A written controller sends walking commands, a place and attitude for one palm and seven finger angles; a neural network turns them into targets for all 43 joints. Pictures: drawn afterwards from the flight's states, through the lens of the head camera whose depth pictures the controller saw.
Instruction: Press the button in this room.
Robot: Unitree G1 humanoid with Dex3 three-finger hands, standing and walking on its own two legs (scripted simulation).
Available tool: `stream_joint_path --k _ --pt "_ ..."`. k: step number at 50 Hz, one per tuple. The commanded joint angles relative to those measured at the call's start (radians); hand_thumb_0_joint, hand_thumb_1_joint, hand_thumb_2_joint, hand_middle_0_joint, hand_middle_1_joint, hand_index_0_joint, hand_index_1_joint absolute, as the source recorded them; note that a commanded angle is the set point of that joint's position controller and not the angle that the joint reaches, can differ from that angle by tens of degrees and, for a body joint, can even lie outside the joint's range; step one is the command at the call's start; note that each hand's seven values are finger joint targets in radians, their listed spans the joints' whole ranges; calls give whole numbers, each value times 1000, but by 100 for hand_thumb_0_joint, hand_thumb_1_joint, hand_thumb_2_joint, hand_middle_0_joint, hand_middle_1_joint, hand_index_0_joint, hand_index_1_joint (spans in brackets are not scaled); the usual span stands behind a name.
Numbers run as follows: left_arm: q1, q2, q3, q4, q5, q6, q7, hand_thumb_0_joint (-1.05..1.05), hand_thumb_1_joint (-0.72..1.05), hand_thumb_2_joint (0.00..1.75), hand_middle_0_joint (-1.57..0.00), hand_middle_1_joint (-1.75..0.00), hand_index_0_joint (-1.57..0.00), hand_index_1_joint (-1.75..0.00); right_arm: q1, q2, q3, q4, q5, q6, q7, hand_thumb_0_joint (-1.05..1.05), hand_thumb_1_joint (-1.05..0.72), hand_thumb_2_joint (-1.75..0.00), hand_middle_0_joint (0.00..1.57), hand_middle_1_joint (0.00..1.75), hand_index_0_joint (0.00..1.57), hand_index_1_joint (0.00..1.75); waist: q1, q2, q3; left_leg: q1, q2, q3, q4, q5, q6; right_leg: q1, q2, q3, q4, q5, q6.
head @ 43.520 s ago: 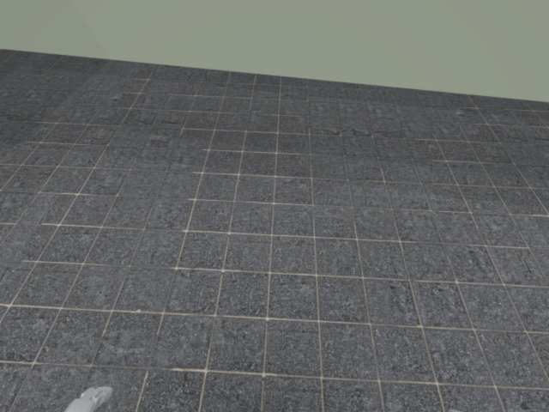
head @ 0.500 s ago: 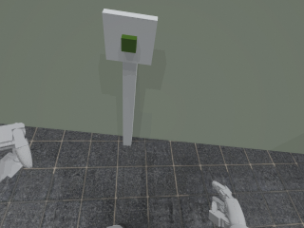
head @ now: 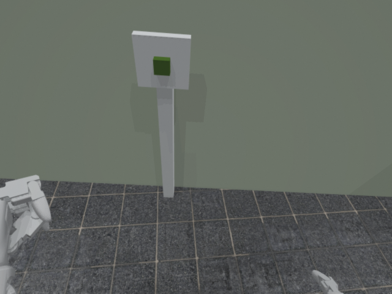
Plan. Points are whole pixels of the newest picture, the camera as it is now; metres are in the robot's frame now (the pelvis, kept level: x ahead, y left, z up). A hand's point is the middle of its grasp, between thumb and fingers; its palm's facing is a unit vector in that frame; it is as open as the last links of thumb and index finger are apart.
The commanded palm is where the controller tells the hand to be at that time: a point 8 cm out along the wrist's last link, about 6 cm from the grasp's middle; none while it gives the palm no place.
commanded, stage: stop stepping back and stand still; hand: left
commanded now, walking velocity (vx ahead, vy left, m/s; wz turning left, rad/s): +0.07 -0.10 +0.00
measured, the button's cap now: (162, 65) +0.76 +0.16 +0.10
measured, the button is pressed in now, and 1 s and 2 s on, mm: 0 0 0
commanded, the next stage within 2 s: let the arm hang, fingers relaxed in 0.26 s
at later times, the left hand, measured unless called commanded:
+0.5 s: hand (74, 278) +0.17 +0.25 -0.06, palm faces +0.18 -0.92 -0.35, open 3.0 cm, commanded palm none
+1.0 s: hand out of the picture -0.02 +0.19 -0.16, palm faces +0.09 -0.97 -0.22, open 6.1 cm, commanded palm none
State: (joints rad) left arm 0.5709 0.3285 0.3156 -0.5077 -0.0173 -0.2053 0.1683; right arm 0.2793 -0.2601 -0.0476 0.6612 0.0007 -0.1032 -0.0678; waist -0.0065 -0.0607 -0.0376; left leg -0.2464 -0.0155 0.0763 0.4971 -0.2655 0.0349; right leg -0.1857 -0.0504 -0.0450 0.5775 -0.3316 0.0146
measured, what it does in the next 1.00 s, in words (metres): stands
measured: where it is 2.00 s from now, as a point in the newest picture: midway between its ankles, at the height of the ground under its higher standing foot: outside the picture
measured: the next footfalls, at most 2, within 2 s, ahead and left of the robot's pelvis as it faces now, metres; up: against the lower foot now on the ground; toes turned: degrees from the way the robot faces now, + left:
none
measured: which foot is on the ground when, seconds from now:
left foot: down 0.00-1.00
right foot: down 0.00-1.00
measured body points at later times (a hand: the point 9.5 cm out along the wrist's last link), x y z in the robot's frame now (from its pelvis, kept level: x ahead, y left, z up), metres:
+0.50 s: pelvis -0.02 +0.02 -0.02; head -0.01 +0.01 +0.43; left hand +0.15 +0.30 -0.03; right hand +0.12 -0.23 -0.13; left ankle +0.00 +0.12 -0.73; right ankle -0.01 -0.10 -0.71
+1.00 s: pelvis -0.03 +0.01 +0.01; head -0.02 +0.00 +0.46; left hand -0.03 +0.25 -0.14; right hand -0.02 -0.20 -0.16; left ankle -0.03 +0.11 -0.73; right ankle +0.00 -0.09 -0.73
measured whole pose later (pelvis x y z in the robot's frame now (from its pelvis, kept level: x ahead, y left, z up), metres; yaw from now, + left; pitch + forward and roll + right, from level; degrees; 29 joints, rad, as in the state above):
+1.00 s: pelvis -0.03 +0.01 +0.01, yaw +4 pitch -2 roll +0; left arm 0.26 0.17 0.01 1.06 0.01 0.02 0.03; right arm 0.31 -0.13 0.00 1.08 -0.02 0.01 -0.02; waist -0.01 0.02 0.04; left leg -0.17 -0.01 0.02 0.43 -0.23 0.02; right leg -0.19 0.03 -0.02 0.41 -0.19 -0.03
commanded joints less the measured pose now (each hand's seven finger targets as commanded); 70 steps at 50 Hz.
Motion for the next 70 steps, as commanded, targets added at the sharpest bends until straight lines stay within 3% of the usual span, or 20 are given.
stream_joint_path --k 1,8,9,11,12,17,18,19,20,22,25,28,29,30,31,36,39,41,48,70 --pt "0 254 159 -372 -3 -94 12 0 90 90 -130 -150 -130 -150 -123 -59 1 -194 -15 -88 5 0 -90 -90 20 30 20 30 3 308 -41 154 275 -375 -211 392 135 -211 40 13 219 -210 0" --pt "103 199 189 -175 -24 -65 2 0 90 90 -130 -150 -130 -150 -148 -63 4 -204 0 -48 8 0 -90 -90 20 30 20 30 -9 179 36 -278 162 -147 -175 -317 38 143 45 -13 -136 -39 -30" --pt "103 185 176 -147 -25 -60 -2 0 90 90 -130 -150 -130 -150 -148 -63 -2 -211 1 -37 4 0 -90 -90 20 30 20 30 -8 108 54 -296 112 -112 -76 -333 20 110 10 84 -208 -113 -57" --pt "58 188 157 -144 -23 -43 -4 0 90 90 -130 -150 -130 -150 -144 -59 -12 -210 1 -16 7 0 -90 -90 20 30 20 30 -3 -171 82 -297 18 -56 301 -227 -17 -68 -206 478 -431 -462 -181" --pt "3 176 131 -163 -20 -45 -5 0 90 90 -130 -150 -130 -150 -151 -64 -14 -202 0 -13 9 0 -90 -90 20 30 20 30 -1 -196 102 -296 23 -71 444 -207 -18 -110 -264 509 -463 -421 -214" --pt "-116 181 102 -245 0 -62 12 0 90 90 -130 -150 -130 -150 -163 -37 26 -178 -15 -36 -8 0 -90 -90 20 30 20 30 -15 -56 10 -29 43 -32 77 -41 -5 -105 -147 171 -300 -66 -145" --pt "-142 -18 -198 578 82 125 -122 0 90 90 -130 -150 -130 -150 -59 -114 -21 70 -19 -37 106 0 -90 -90 20 30 20 30 -75 53 67 -32 76 -72 154 103 -17 -249 -171 9 -26 283 -107" --pt "-72 -51 -199 609 63 192 -143 0 90 90 -126 -146 -126 -146 4 -64 -14 31 -13 22 102 0 -90 -90 20 30 20 30 -54 164 -1 43 118 -202 41 288 10 -272 -58 22 88 161 -49" --pt "-41 -77 -210 601 52 210 -151 0 90 90 -123 -142 -123 -142 -12 -128 -13 -3 -20 36 88 0 -90 -90 20 30 20 30 -35 329 17 -17 256 -354 -39 354 93 -316 15 -18 234 -72 4" --pt "-164 -67 -224 624 56 209 -150 0 90 90 -115 -134 -115 -134 -43 -135 -15 -39 -50 51 69 0 -90 -90 20 30 20 30 -40 156 10 -81 342 -482 -97 401 198 -348 34 74 438 -281 -3" --pt "-264 -65 -243 807 47 203 -151 0 90 90 -104 -122 -104 -122 -38 -123 -1 -14 -66 47 49 0 -90 -90 20 30 20 30 -23 57 -64 76 304 -406 -18 877 195 -322 34 90 397 -197 -2" --pt "-172 -17 -240 1037 39 204 -154 0 90 90 -93 -110 -93 -110 -116 -105 7 32 -34 74 45 0 -90 -90 20 30 20 30 59 140 -99 -79 191 -236 17 479 92 24 33 80 18 59 -3" --pt "-154 43 -237 1095 47 194 -151 0 90 90 -90 -106 -90 -106 -99 -71 13 43 -21 80 48 0 -90 -90 20 30 20 30 61 42 -104 -146 88 -174 89 225 26 112 -25 207 -99 238 -22" --pt "-156 80 -240 1143 47 188 -149 0 90 90 -86 -102 -86 -102 -76 -18 17 57 -9 90 50 0 -90 -90 20 30 20 30 37 -38 -80 -185 8 -100 159 -93 -24 67 -195 410 -213 268 -86" --pt "-211 94 -251 1178 45 186 -152 0 90 90 -82 -98 -82 -98 -50 -9 17 81 -14 99 53 0 -90 -90 20 30 20 30 10 -1 -42 -141 -3 -81 197 -202 -35 -16 -267 450 -263 239 -167" --pt "-332 -10 -257 1296 37 185 -140 0 90 90 -64 -78 -64 -78 61 28 8 222 -23 119 50 0 -90 -90 20 30 20 30 -33 25 27 17 44 -103 75 7 -16 -91 -138 255 -243 215 -149" --pt "-309 -51 -273 1368 28 189 -137 0 90 90 -53 -66 -53 -66 57 5 16 271 -23 103 41 0 -90 -90 20 30 20 30 -1 76 28 63 122 -176 -66 224 10 -55 -31 137 -190 272 -76" --pt "-304 -44 -275 1421 26 194 -135 0 90 90 -46 -58 -46 -58 53 15 24 306 -23 100 33 0 -90 -90 20 30 20 30 4 139 28 26 124 -173 -100 222 9 17 -34 122 -187 295 -70" --pt "-285 -57 -284 1541 26 203 -137 0 90 90 -20 -30 -20 -30 76 16 28 380 -22 103 30 0 -90 -90 20 30 20 30 6 81 110 4 119 -172 -190 6 12 -2 -24 128 -256 105 -70" --pt "-206 -112 -285 1640 31 195 -129 0 90 90 -20 -30 -20 -30 140 63 27 441 -20 102 23 0 -90 -90 20 30 20 30 -2 82 142 3 107 -158 -187 -24 17 -54 -28 133 -257 75 -69"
